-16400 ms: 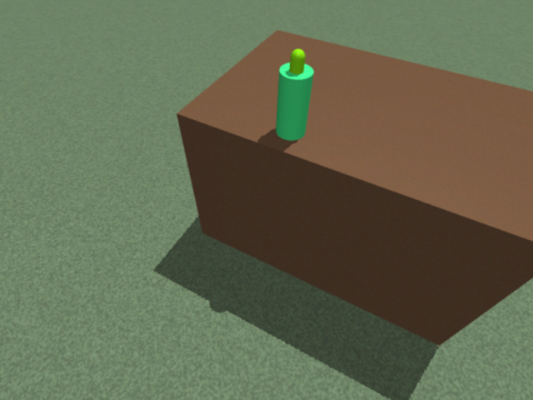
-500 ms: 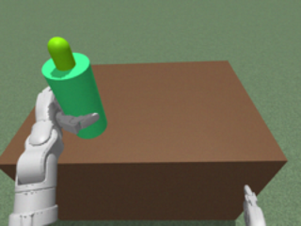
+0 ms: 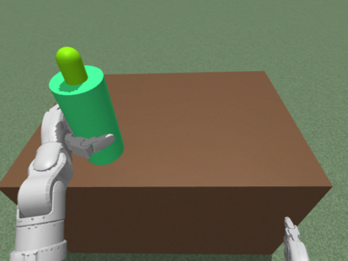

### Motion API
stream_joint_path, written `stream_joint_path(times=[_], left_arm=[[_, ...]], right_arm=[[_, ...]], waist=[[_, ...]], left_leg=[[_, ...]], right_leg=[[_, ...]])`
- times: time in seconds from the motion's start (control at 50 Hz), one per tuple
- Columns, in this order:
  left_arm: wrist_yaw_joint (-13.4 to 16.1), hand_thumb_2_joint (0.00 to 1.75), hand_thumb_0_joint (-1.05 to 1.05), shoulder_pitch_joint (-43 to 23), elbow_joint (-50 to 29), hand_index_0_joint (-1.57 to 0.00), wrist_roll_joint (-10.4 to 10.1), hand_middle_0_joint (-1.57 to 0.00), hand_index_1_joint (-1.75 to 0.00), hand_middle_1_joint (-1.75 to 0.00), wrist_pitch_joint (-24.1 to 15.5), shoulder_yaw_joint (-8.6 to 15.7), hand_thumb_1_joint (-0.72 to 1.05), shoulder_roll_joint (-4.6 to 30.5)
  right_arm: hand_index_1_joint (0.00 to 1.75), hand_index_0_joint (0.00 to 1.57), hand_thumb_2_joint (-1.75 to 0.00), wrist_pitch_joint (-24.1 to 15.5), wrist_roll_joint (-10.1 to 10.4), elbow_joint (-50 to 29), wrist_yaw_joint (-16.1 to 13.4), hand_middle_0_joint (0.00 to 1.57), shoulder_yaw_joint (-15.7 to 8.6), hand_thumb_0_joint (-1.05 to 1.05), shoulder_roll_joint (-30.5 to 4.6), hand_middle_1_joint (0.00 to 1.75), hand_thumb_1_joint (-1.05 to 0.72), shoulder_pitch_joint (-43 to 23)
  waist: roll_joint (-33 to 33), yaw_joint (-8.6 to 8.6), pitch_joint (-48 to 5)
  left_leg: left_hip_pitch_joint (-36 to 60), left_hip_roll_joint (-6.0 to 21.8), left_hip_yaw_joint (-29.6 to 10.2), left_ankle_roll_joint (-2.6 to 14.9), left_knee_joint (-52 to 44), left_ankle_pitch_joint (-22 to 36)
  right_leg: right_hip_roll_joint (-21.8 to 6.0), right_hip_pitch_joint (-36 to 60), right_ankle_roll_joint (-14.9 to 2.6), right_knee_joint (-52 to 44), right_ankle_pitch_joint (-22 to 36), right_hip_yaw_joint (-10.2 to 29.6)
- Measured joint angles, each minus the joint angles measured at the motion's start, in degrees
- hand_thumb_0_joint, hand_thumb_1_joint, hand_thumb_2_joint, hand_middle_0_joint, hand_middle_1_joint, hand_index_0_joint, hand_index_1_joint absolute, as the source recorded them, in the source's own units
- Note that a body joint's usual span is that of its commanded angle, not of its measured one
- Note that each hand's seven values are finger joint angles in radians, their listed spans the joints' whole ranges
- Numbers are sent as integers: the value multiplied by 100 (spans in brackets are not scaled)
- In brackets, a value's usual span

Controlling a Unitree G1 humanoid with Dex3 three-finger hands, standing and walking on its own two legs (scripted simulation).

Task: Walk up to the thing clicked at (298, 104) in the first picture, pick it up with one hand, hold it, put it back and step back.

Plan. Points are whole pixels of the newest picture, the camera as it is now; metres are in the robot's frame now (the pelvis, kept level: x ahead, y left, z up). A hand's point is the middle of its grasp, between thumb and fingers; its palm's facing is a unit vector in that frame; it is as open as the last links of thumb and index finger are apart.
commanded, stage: hold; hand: left
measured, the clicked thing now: (89, 109) +0.33 +0.17 +0.23
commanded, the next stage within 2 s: crouch in 1.74 s
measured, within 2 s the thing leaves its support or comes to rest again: neither
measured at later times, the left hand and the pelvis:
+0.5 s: hand (94, 122) +0.33 +0.17 +0.20, palm faces +0.18 -0.98 +0.02, open 11.7 cm; pelvis +0.00 +0.01 +0.00, yaw +0 degrees
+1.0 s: hand (88, 122) +0.33 +0.18 +0.20, palm faces +0.19 -0.98 +0.01, open 11.7 cm; pelvis +0.00 +0.01 +0.00, yaw +0 degrees
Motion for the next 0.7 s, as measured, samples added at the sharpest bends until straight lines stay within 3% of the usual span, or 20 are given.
stream_joint_path(times=[0.1,0.26,0.4,0.52,0.7], left_arm=[[-18,102,0,162,-190,-64,11,-58,-105,-103,-15,-66,-61,58],[-9,102,0,-68,-208,-64,-66,-58,-105,-103,-9,57,-61,124],[-104,102,0,-412,145,-64,-116,-58,-105,-103,107,14,-61,74],[-73,102,0,-220,83,-64,-139,-58,-105,-103,187,-49,-61,-63],[213,102,0,168,-372,-64,52,-58,-106,-103,3,42,-61,-14]], right_arm=[[5,5,-6,-99,-32,106,-49,6,-9,-1,13,5,53,-105],[5,5,-6,-250,-55,295,-170,6,-19,-1,14,5,53,-171],[5,5,-6,-281,-9,363,-114,6,12,-1,13,5,54,-174],[5,5,-5,-215,26,226,-15,6,-61,-1,10,5,54,-91],[5,5,-6,-134,-36,252,-106,6,-78,-1,29,5,53,-96]], waist=[[12,-3,42],[44,8,-7],[41,17,-36],[42,-6,13],[-8,-9,110]], left_leg=[[-8,5,-4,1,11,10],[-7,-11,-12,16,11,23],[10,-32,6,34,-41,58],[6,-17,48,36,-69,66],[13,20,31,15,-26,24]], right_leg=[[5,3,1,-12,23,-3],[-10,18,17,-31,40,-12],[-32,25,30,-67,69,4],[-19,2,32,-95,93,46],[18,24,14,-84,68,28]])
